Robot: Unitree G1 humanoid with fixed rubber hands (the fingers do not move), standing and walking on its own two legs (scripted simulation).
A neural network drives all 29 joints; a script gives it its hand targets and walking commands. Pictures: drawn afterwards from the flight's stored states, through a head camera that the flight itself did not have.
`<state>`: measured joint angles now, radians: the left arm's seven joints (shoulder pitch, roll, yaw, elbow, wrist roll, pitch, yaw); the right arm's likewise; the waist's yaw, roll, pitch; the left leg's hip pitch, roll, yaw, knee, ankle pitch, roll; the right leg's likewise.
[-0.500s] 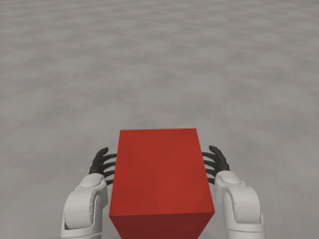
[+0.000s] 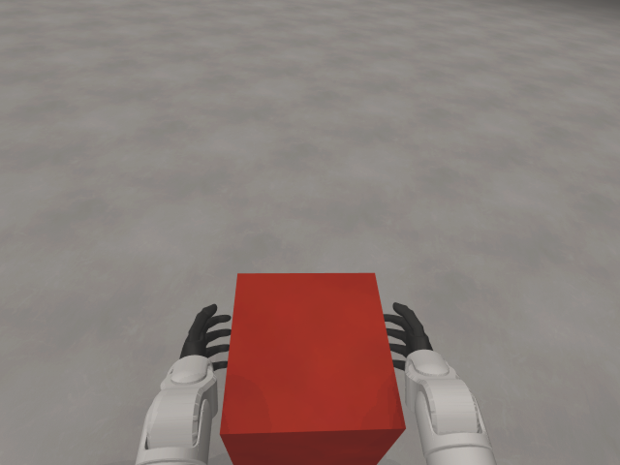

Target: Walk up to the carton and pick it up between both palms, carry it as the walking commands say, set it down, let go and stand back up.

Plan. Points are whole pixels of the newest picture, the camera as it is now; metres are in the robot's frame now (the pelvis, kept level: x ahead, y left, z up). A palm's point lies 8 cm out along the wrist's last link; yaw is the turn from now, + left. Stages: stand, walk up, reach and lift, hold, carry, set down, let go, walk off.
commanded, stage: hold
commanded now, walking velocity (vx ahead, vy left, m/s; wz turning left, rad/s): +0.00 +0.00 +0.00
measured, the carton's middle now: (305, 379) +0.28 +0.01 -0.07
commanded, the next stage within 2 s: set down in 0.14 s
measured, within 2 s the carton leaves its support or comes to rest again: neither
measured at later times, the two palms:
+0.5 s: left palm (195, 343) +0.28 +0.16 +0.03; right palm (406, 345) +0.29 -0.13 +0.02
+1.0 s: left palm (205, 358) +0.31 +0.16 -0.08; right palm (381, 359) +0.32 -0.12 -0.08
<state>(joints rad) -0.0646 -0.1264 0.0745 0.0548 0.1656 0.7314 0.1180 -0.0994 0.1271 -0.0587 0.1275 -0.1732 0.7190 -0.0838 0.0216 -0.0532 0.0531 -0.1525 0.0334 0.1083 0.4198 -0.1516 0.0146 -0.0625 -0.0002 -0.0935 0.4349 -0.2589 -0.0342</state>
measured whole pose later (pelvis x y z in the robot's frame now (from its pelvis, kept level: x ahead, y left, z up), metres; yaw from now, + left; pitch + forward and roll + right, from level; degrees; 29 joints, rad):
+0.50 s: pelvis -0.03 +0.00 -0.01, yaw -5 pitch -8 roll +1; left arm -0.47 -0.22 0.46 0.47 0.44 0.63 0.02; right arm -0.50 0.22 -0.45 0.60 -0.42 0.57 0.00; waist 0.11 -0.02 0.06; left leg -0.22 -0.01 0.05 0.53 -0.17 0.02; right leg -0.18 0.03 0.00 0.59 -0.27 -0.04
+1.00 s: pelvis -0.03 +0.00 -0.04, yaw -5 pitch +13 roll -1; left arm -0.50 -0.18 0.45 0.46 0.37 0.32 -0.01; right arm -0.51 0.24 -0.39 0.53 -0.35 0.28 -0.07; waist 0.10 -0.03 0.07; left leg -0.76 0.02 0.02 0.74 -0.22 0.01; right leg -0.69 0.05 -0.04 0.76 -0.30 -0.05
